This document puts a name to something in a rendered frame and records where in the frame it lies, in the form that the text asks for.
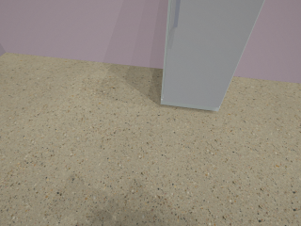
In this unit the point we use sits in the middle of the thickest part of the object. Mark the fridge door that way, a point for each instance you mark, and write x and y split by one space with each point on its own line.
204 49

